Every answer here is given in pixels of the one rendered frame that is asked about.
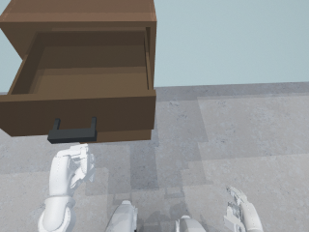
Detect left robot forearm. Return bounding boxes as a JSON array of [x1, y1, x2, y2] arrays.
[[38, 195, 76, 232]]

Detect robot left thigh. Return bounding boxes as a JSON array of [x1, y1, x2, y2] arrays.
[[104, 204, 138, 232]]

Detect robot left hand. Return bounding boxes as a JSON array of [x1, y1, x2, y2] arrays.
[[48, 143, 96, 197]]

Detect robot right hand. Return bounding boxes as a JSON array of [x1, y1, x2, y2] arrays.
[[224, 186, 264, 232]]

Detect handle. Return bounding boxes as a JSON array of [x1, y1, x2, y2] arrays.
[[47, 116, 98, 144]]

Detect robot right thigh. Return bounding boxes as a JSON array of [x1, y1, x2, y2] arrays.
[[174, 217, 206, 232]]

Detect cabinet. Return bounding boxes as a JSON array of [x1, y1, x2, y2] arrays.
[[0, 0, 157, 144]]

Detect drawer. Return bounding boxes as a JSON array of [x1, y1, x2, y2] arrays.
[[0, 30, 156, 137]]

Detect robot thigh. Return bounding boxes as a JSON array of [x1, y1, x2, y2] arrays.
[[104, 204, 138, 232], [174, 217, 206, 232]]

